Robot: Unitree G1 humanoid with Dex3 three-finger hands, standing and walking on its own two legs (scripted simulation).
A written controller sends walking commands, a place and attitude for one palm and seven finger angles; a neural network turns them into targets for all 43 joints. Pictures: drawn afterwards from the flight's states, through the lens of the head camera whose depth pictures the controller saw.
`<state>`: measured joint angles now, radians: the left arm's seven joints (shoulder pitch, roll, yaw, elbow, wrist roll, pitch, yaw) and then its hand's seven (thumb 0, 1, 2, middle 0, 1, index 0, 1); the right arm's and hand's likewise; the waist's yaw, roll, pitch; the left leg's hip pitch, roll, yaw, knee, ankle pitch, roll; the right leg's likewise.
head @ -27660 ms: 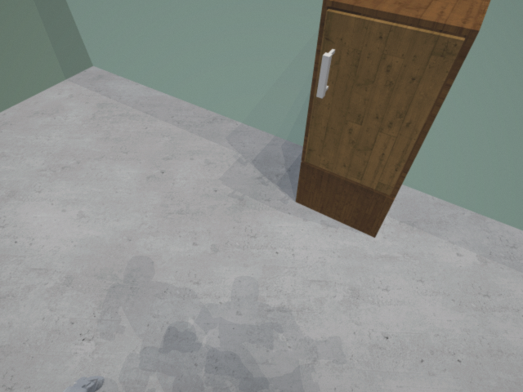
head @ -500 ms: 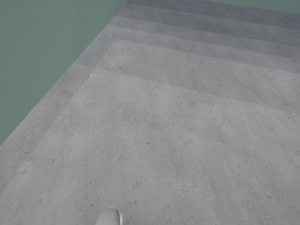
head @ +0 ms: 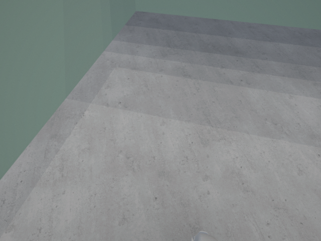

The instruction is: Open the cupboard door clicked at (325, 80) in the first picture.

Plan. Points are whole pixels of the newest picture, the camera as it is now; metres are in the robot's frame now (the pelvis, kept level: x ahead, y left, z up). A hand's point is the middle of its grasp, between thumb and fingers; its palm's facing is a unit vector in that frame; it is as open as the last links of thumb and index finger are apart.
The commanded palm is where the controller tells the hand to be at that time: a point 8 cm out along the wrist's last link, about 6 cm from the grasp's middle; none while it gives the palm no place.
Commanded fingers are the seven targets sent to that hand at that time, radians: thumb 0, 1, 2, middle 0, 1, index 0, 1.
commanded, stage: walk to a spot facing it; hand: left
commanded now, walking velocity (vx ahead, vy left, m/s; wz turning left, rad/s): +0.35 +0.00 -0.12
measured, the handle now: out of the picture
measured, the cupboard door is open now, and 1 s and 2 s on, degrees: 46 46 46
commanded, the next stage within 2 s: turn to face it in 0.14 s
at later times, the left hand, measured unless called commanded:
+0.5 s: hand (120, 218) +0.21 +0.15 -0.20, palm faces +0.16 -0.97 -0.16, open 7.3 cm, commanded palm none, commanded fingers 0.00 0.90 0.90 -0.20 -0.30 -0.20 -0.30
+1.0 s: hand (130, 191) +0.28 +0.12 -0.16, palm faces +0.42 -0.87 -0.26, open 7.4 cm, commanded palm none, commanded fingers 0.00 0.90 0.90 -0.20 -0.30 -0.20 -0.30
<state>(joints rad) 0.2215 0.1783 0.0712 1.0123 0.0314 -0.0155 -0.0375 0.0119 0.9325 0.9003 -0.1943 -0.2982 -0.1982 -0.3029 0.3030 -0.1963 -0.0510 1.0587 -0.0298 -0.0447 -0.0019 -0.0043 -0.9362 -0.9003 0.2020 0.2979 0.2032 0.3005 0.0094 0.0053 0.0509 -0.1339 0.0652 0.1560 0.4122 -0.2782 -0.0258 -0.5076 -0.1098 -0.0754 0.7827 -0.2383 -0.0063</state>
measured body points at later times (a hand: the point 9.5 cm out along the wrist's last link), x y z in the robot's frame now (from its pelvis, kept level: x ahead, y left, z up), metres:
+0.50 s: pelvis +0.22 -0.02 -0.02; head +0.25 +0.00 +0.43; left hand +0.20 +0.20 -0.19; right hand +0.33 -0.25 -0.16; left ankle +0.30 +0.08 -0.74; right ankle +0.14 -0.15 -0.69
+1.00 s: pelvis +0.30 -0.09 +0.00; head +0.35 -0.07 +0.45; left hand +0.26 +0.17 -0.14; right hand +0.50 -0.29 -0.14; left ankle +0.25 +0.04 -0.69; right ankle +0.32 -0.19 -0.74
